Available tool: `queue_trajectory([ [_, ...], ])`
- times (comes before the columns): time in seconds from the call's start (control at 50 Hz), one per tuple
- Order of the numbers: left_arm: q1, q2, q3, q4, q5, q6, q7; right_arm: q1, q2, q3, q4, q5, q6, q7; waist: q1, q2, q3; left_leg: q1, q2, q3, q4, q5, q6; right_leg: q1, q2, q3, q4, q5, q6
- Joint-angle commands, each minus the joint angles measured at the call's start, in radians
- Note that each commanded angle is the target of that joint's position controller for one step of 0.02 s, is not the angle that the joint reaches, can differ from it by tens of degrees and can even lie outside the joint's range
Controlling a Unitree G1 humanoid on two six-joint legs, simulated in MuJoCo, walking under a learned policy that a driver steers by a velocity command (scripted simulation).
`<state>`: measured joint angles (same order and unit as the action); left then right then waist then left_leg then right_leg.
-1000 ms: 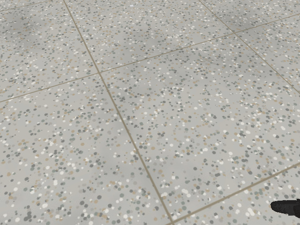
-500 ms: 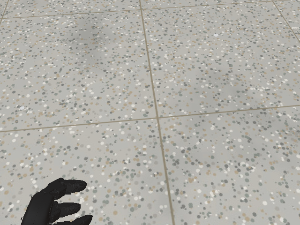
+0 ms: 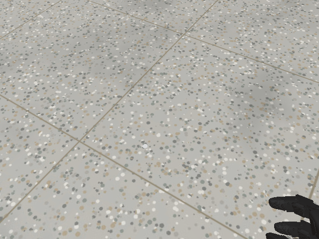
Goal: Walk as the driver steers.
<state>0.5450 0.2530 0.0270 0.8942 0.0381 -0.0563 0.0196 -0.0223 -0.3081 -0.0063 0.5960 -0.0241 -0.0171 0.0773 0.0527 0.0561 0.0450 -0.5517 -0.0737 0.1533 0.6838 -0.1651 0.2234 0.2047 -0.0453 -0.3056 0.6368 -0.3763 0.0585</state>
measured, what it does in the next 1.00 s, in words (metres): walks ahead, turning right: right foot, then left foot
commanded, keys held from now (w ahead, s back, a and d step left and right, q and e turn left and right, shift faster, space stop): w+q+shift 0.08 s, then w+e+shift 0.92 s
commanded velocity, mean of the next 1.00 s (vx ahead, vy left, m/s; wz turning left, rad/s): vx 1.00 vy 0.00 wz -0.37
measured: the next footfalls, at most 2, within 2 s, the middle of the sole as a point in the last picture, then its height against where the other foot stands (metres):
right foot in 0.44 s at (197, 196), level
left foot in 0.86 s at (170, 115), level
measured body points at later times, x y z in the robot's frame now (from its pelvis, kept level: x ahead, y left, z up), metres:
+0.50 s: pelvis +0.49 -0.04 +0.01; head +0.52 -0.03 +0.46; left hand +0.62 +0.24 -0.10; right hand +0.55 -0.32 -0.11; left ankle +0.23 +0.03 -0.57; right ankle +0.60 -0.08 -0.70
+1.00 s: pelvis +0.98 -0.06 +0.04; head +1.01 -0.06 +0.48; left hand +1.19 +0.19 -0.08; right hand +1.00 -0.37 -0.06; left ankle +1.05 +0.06 -0.70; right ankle +0.83 -0.09 -0.58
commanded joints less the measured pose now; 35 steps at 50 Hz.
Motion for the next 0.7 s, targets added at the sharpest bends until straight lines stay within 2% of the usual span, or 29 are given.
queue_trajectory([
  [0.02, -0.163, 0.105, 0.026, -0.195, 0.028, -0.01, -0.013, 0.415, -0.291, -0.121, 0.101, 0.015, 0.017, -0.06, -0.156, 0.159, -0.165, 0.883, 0.179, -0.495, 0.003, 0.168, 0.142, -0.883, 0.042, 0.12, 1.011, -0.163, -0.039],
  [0.04, -0.208, 0.156, 0.026, -0.306, -0.004, -0.035, -0.013, 0.442, -0.33, -0.134, 0.06, -0.005, 0.03, -0.064, -0.181, 0.102, -0.367, 1.062, 0.306, -0.881, -0.253, -0.112, 0.302, -1.091, 0.06, 0.342, 1.086, -0.122, -0.028],
  [0.06, -0.294, 0.189, 0.021, -0.314, -0.001, -0.058, -0.014, 0.438, -0.284, -0.133, 0.067, 0.0, 0.029, -0.074, -0.182, -0.056, -0.244, 0.934, 0.324, -0.945, -0.417, -0.25, 0.252, -1.134, 0.003, 0.387, 0.964, -0.031, -0.034],
  [0.08, -0.305, 0.189, 0.019, -0.304, -0.003, -0.064, -0.015, 0.398, -0.238, -0.122, 0.086, 0.0, 0.019, -0.08, -0.121, -0.121, -0.085, 0.744, 0.295, -0.874, -0.459, -0.211, 0.212, -1.094, -0.032, 0.381, 0.846, 0.013, -0.033],
  [0.1, -0.284, 0.171, 0.012, -0.282, 0.01, -0.05, -0.012, 0.362, -0.199, -0.108, 0.097, -0.001, 0.0, -0.086, -0.061, -0.168, -0.032, 0.594, 0.266, -0.767, -0.454, -0.103, 0.183, -1.011, -0.066, 0.371, 0.78, 0.011, -0.028],
  [0.12, -0.231, 0.158, 0.007, -0.256, 0.024, -0.026, -0.013, 0.33, -0.158, -0.09, 0.089, -0.002, -0.022, -0.092, -0.015, -0.188, -0.014, 0.462, 0.238, -0.673, -0.454, -0.018, 0.162, -0.915, -0.096, 0.366, 0.71, 0.008, -0.018],
  [0.14, -0.211, 0.135, 0.001, -0.24, 0.033, -0.004, -0.02, 0.325, -0.111, -0.069, 0.104, 0.004, -0.043, -0.093, 0.012, -0.193, 0.004, 0.352, 0.209, -0.602, -0.475, 0.03, 0.144, -0.848, -0.12, 0.36, 0.642, -0.011, -0.006],
  [0.16, -0.23, 0.11, -0.006, -0.247, 0.031, 0.008, -0.03, 0.333, -0.103, -0.063, 0.12, 0.006, -0.061, -0.088, 0.015, -0.17, 0.021, 0.283, 0.185, -0.54, -0.499, 0.061, 0.13, -0.819, -0.135, 0.344, 0.56, -0.002, -0.001],
  [0.2, -0.368, 0.076, -0.021, -0.293, 0.008, 0.01, -0.045, 0.361, -0.119, -0.068, 0.147, 0.006, -0.087, -0.074, -0.027, -0.108, 0.074, 0.237, 0.128, -0.393, -0.548, 0.202, 0.083, -0.819, -0.148, 0.299, 0.365, 0.185, -0.022],
  [0.24, -0.451, 0.056, -0.03, -0.305, -0.018, 0.003, -0.06, 0.385, -0.112, -0.067, 0.161, 0.017, -0.105, -0.058, -0.069, -0.08, 0.078, 0.241, 0.08, -0.274, -0.585, 0.303, 0.014, -0.738, -0.123, 0.254, 0.155, 0.43, -0.074],
  [0.28, -0.512, 0.053, -0.029, -0.306, -0.036, -0.001, -0.072, 0.442, -0.123, -0.065, 0.189, 0.027, -0.12, -0.055, -0.109, -0.073, 0.081, 0.329, 0.124, -0.236, -0.669, 0.385, -0.024, -0.69, -0.083, 0.22, 0.039, 0.597, -0.123],
  [0.3, -0.524, 0.065, -0.024, -0.301, -0.039, -0.003, -0.074, 0.453, -0.132, -0.065, 0.203, 0.023, -0.122, -0.058, -0.114, -0.07, 0.085, 0.416, 0.141, -0.205, -0.682, 0.443, -0.043, -0.707, -0.062, 0.216, -0.004, 0.615, -0.142],
  [0.34, -0.524, 0.093, -0.012, -0.29, -0.032, -0.008, -0.074, 0.466, -0.16, -0.067, 0.219, 0.009, -0.119, -0.072, -0.105, -0.036, 0.051, 0.591, 0.169, -0.14, -0.613, 0.773, -0.083, -0.707, 0.017, 0.187, -0.052, 0.554, -0.173],
  [0.36, -0.502, 0.115, -0.003, -0.278, -0.027, -0.007, -0.073, 0.467, -0.177, -0.07, 0.222, -0.001, -0.113, -0.084, -0.085, -0.003, 0.008, 0.667, 0.184, -0.116, -0.542, 0.983, -0.107, -0.684, 0.066, 0.163, -0.048, 0.487, -0.183],
  [0.38, -0.444, 0.139, 0.008, -0.261, -0.025, -0.004, -0.071, 0.457, -0.195, -0.074, 0.221, -0.016, -0.103, -0.096, -0.046, 0.041, -0.042, 0.715, 0.206, -0.098, -0.43, 1.17, -0.129, -0.631, 0.11, 0.15, -0.034, 0.408, -0.195],
  [0.4, -0.3, 0.172, 0.023, -0.218, -0.025, 0.002, -0.067, 0.424, -0.206, -0.078, 0.214, -0.035, -0.087, -0.107, 0.032, 0.072, -0.114, 0.722, 0.226, -0.081, -0.239, 1.299, -0.145, -0.512, 0.149, 0.149, -0.011, 0.329, -0.212],
  [0.42, -0.08, 0.205, 0.043, -0.146, -0.027, 0.009, -0.059, 0.365, -0.214, -0.082, 0.197, -0.048, -0.069, -0.117, 0.14, 0.073, -0.197, 0.661, 0.228, -0.058, 0.04, 1.314, -0.158, -0.327, 0.163, 0.16, -0.012, 0.261, -0.233],
  [0.44, 0.118, 0.252, 0.072, -0.096, -0.021, 0.018, -0.045, 0.301, -0.207, -0.079, 0.178, -0.044, -0.066, -0.119, 0.255, 0.021, -0.239, 0.454, 0.165, -0.032, 0.455, 1.082, -0.161, -0.107, 0.107, 0.261, -0.036, 0.15, -0.287],
  [0.46, 0.059, 0.359, 0.099, -0.086, 0.005, 0.026, -0.039, 0.42, -0.017, -0.034, 0.121, -0.005, -0.083, -0.086, 0.062, -0.381, -0.272, -0.133, -0.028, -0.093, 0.93, -0.207, -0.239, 0.252, -0.179, 0.815, -0.058, 0.036, -0.491],
  [0.48, -0.02, 0.301, 0.098, -0.125, -0.023, 0.032, -0.047, 0.343, -0.072, -0.023, 0.084, -0.014, -0.111, -0.086, 0.095, -0.234, -0.375, -0.248, -0.043, -0.242, 0.977, -0.257, -0.209, 0.251, -0.226, 1.169, -0.3, -0.053, -0.519],
  [0.5, -0.081, 0.278, 0.094, -0.131, -0.024, 0.027, -0.043, 0.262, -0.092, -0.017, 0.055, -0.01, -0.125, -0.084, 0.06, -0.12, -0.221, -0.28, 0.039, -0.293, 0.892, -0.149, -0.196, 0.107, -0.216, 1.074, -0.36, -0.069, -0.476],
  [0.52, -0.099, 0.218, 0.083, -0.117, -0.029, 0.027, -0.044, 0.231, -0.103, -0.01, 0.049, -0.019, -0.132, -0.08, 0.025, 0.001, -0.138, -0.226, 0.087, -0.278, 0.774, -0.103, -0.187, -0.054, -0.184, 0.979, -0.382, -0.015, -0.432],
  [0.54, -0.113, 0.196, 0.075, -0.11, -0.028, 0.021, -0.038, 0.206, -0.09, -0.005, 0.038, -0.032, -0.124, -0.077, -0.009, 0.025, -0.064, -0.185, 0.115, -0.266, 0.708, -0.114, -0.194, -0.197, -0.136, 0.887, -0.393, 0.063, -0.402],
  [0.56, -0.123, 0.167, 0.062, -0.099, -0.029, 0.016, -0.032, 0.211, -0.08, 0.001, 0.022, -0.048, -0.103, -0.073, -0.055, 0.023, -0.021, -0.139, 0.128, -0.26, 0.656, -0.13, -0.212, -0.316, -0.089, 0.825, -0.41, 0.11, -0.387],
  [0.58, -0.127, 0.167, 0.058, -0.098, -0.032, 0.006, -0.033, 0.222, -0.066, 0.008, 0.018, -0.056, -0.08, -0.07, -0.08, 0.002, 0.002, -0.118, 0.145, -0.249, 0.597, -0.153, -0.227, -0.392, -0.055, 0.776, -0.426, 0.128, -0.384],
  [0.6, -0.129, 0.182, 0.062, -0.102, -0.034, -0.005, -0.036, 0.21, -0.058, 0.014, 0.003, -0.059, -0.063, -0.067, -0.09, -0.014, 0.019, -0.101, 0.155, -0.228, 0.523, -0.174, -0.24, -0.46, -0.028, 0.739, -0.447, 0.143, -0.387],
  [0.62, -0.135, 0.201, 0.066, -0.108, -0.036, -0.014, -0.038, 0.156, -0.053, 0.022, -0.025, -0.058, -0.055, -0.063, -0.087, -0.027, 0.048, -0.082, 0.162, -0.198, 0.427, -0.149, -0.252, -0.534, -0.006, 0.707, -0.479, 0.175, -0.388],
  [0.66, -0.136, 0.207, 0.073, -0.116, -0.036, -0.021, -0.036, 0.023, -0.04, 0.035, -0.079, -0.037, -0.058, -0.05, -0.053, -0.055, 0.088, -0.023, 0.154, -0.154, 0.209, 0.024, -0.275, -0.621, 0.035, 0.666, -0.519, 0.271, -0.365],
  [0.7, -0.111, 0.216, 0.083, -0.112, -0.047, -0.023, -0.041, -0.045, -0.018, 0.044, -0.097, -0.02, -0.062, -0.044, -0.005, -0.085, 0.065, 0.073, 0.123, -0.131, 0.023, 0.214, -0.274, -0.603, 0.062, 0.639, -0.506, 0.434, -0.312],
])
Velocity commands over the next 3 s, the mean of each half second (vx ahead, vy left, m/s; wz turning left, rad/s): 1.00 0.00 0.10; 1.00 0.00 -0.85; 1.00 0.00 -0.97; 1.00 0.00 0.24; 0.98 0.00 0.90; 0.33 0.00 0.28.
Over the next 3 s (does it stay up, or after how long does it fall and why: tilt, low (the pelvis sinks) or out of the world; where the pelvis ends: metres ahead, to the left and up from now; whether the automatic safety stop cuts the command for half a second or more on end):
stays up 2.41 -1.04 0.03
